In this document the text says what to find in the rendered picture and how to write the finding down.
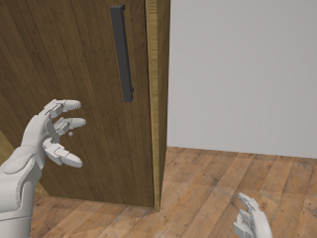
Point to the left robot hand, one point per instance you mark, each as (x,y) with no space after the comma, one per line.
(40,129)

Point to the right robot hand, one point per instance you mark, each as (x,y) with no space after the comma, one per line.
(256,226)

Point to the handle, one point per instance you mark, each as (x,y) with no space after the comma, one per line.
(120,37)

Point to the wardrobe door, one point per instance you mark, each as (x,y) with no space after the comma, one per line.
(6,150)
(65,50)

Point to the left robot forearm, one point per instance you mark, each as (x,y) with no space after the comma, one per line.
(19,176)

